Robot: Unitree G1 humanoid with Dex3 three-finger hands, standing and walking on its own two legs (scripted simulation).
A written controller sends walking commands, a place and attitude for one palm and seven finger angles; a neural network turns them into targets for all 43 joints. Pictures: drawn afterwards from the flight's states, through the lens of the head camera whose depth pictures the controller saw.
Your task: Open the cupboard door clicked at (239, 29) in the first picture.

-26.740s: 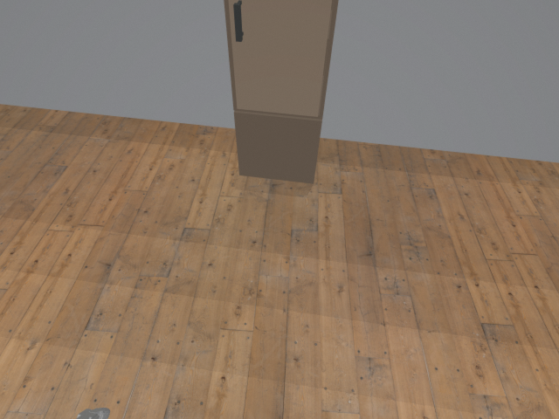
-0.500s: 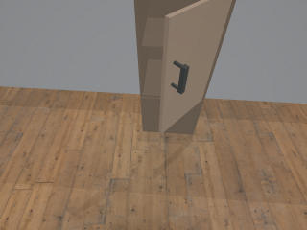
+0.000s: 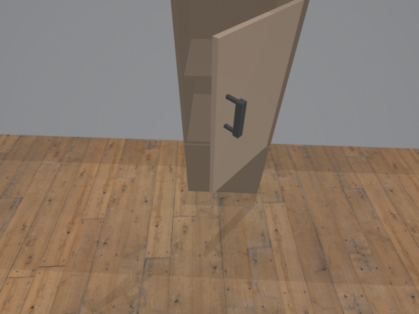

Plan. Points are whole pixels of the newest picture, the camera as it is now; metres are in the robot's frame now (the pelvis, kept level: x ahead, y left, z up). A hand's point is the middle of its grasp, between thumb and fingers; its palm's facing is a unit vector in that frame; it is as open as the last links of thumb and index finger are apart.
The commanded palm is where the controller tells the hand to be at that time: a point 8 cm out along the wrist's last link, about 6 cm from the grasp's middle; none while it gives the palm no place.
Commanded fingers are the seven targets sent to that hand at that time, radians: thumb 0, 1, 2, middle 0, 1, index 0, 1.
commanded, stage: let the arm hang, fingers relaxed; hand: left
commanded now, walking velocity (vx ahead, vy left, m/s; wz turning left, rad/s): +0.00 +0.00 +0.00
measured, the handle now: (233, 116) +0.61 -0.04 +0.03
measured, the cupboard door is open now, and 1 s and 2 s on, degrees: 49 49 49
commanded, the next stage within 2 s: look to check the result in 0.04 s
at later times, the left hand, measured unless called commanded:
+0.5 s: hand out of the picture +0.00 +0.16 -0.17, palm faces +0.06 -0.98 -0.18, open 7.4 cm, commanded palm none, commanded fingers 0.00 0.90 0.90 -0.20 -0.30 -0.20 -0.30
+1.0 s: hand out of the picture +0.04 +0.18 -0.18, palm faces -0.03 -0.98 -0.22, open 7.4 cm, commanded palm none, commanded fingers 0.00 0.90 0.90 -0.20 -0.30 -0.20 -0.30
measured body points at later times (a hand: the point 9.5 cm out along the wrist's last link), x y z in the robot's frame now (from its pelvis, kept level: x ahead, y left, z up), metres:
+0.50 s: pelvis +0.02 +0.00 +0.00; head +0.04 -0.01 +0.45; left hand -0.01 +0.21 -0.16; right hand +0.01 -0.22 -0.16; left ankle +0.05 +0.11 -0.74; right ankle -0.04 -0.11 -0.74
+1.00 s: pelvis +0.02 -0.01 -0.01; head +0.05 -0.02 +0.44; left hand +0.04 +0.23 -0.16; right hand +0.02 -0.24 -0.17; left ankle +0.05 +0.10 -0.74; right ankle -0.04 -0.11 -0.74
